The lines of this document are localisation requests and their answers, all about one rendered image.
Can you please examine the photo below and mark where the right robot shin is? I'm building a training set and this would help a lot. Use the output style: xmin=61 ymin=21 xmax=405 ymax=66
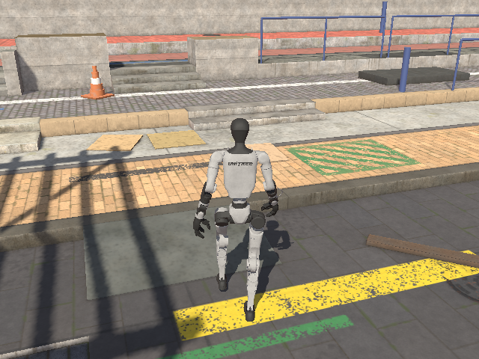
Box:
xmin=246 ymin=259 xmax=260 ymax=311

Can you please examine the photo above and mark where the robot right upper arm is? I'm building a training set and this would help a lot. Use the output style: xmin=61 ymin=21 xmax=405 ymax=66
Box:
xmin=255 ymin=150 xmax=275 ymax=191

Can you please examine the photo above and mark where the left robot hand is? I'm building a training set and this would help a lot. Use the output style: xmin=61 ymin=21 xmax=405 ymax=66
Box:
xmin=193 ymin=217 xmax=210 ymax=239

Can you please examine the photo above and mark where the robot right forearm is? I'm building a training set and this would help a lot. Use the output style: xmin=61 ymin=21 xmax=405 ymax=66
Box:
xmin=266 ymin=180 xmax=278 ymax=206

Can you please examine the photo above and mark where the humanoid robot head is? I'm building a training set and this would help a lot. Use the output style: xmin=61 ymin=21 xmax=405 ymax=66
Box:
xmin=227 ymin=118 xmax=253 ymax=154

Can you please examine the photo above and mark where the robot left upper arm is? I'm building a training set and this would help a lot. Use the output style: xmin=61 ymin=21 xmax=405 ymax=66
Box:
xmin=205 ymin=150 xmax=225 ymax=194

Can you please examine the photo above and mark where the robot left forearm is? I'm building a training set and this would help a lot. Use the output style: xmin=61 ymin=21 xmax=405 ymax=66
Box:
xmin=195 ymin=182 xmax=212 ymax=219

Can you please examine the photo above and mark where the right robot hand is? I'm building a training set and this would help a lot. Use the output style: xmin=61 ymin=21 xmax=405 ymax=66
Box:
xmin=261 ymin=202 xmax=278 ymax=217

